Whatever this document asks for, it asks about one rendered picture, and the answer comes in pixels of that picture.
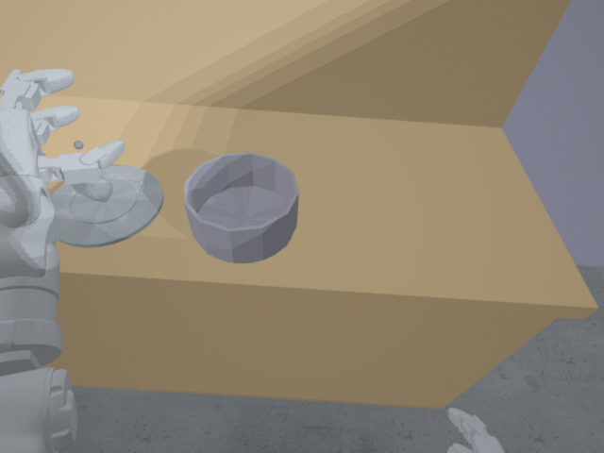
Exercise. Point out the pot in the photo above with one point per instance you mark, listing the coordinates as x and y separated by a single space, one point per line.
242 207

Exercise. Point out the lid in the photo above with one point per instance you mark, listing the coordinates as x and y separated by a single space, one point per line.
135 202

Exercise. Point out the robot right hand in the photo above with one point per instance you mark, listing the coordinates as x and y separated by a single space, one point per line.
475 433

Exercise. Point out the left robot forearm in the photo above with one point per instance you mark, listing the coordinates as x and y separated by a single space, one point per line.
29 275

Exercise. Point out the robot left hand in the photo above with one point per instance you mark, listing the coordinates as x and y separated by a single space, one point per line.
23 131

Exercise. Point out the knob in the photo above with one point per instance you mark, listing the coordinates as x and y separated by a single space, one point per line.
100 190

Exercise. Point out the table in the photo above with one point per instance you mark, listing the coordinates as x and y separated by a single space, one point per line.
422 257

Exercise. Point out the robot left upper arm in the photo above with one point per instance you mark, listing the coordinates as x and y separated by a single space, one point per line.
37 411

